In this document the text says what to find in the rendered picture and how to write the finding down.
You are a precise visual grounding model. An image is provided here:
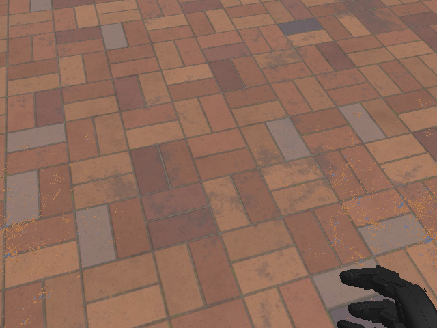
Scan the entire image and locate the robot right hand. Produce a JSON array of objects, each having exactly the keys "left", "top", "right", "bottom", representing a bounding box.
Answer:
[{"left": 337, "top": 265, "right": 437, "bottom": 328}]

